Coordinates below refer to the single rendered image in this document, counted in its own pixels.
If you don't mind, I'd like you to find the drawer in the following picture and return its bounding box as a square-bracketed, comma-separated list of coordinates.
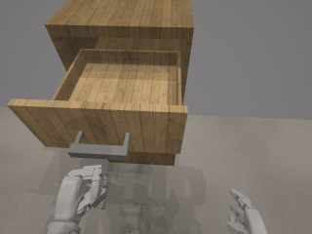
[7, 49, 188, 154]

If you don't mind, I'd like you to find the cabinet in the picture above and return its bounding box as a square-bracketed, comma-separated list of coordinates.
[45, 0, 194, 166]

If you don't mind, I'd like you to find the robot right hand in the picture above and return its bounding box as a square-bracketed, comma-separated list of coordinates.
[227, 188, 268, 234]

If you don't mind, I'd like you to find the handle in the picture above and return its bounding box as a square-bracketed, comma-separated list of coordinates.
[67, 131, 131, 161]

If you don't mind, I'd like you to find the robot left hand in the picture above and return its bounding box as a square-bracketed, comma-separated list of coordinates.
[54, 165, 108, 224]

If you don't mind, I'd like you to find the robot left forearm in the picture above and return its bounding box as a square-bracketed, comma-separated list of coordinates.
[47, 220, 81, 234]

